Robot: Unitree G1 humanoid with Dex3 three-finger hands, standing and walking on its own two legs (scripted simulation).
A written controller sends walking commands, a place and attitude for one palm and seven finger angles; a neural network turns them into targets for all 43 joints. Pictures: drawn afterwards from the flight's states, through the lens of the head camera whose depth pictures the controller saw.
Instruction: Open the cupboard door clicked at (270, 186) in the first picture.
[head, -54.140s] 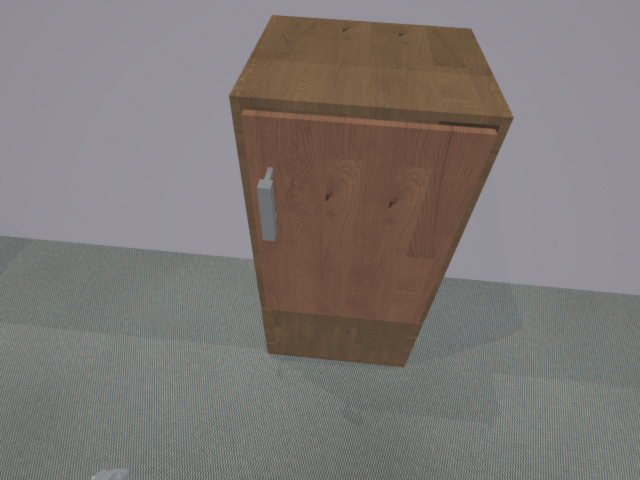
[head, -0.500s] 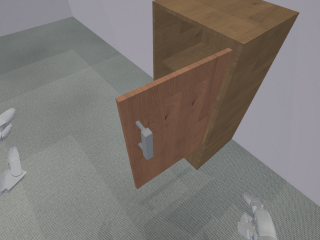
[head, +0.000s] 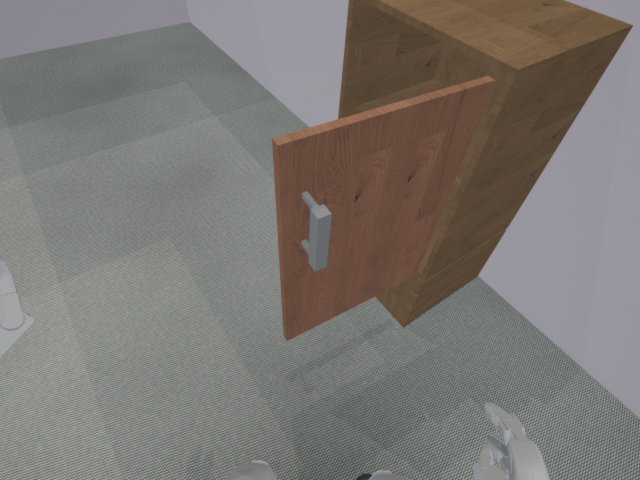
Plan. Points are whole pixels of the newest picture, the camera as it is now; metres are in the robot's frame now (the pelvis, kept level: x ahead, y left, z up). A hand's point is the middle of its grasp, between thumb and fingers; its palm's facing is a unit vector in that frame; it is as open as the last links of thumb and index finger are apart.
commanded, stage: step back with the hand held close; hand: left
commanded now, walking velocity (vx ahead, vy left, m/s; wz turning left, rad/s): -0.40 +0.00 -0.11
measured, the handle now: (312, 231) +0.49 +0.05 -0.01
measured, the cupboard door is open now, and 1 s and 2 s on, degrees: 85 85 85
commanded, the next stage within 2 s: stop stepping back and stand still in 0.42 s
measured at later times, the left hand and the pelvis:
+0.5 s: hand out of the picture +0.11 +0.28 +0.17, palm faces +0.46 -0.73 -0.49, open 7.4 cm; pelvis -0.10 +0.00 +0.01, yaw +3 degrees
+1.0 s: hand out of the picture +0.04 +0.16 +0.18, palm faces +0.29 -0.82 -0.49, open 7.4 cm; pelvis -0.19 -0.07 +0.02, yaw -7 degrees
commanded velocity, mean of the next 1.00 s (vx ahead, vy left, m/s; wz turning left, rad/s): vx -0.08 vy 0.05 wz -0.08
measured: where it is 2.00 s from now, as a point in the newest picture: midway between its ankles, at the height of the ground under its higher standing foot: outside the picture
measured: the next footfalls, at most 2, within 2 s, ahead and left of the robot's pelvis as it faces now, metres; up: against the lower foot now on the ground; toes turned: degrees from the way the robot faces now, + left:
right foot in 0.24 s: +0.02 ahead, -0.13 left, +0.00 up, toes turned +12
left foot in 0.46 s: -0.02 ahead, +0.11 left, +0.00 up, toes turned +5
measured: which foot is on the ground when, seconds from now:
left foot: down 0.00-0.26, up 0.28-0.44, down 0.46-0.78, up 0.80-1.00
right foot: down 0.00-0.12, up 0.14-0.22, down 0.24-0.44, up 0.46-0.76, down 0.78-1.00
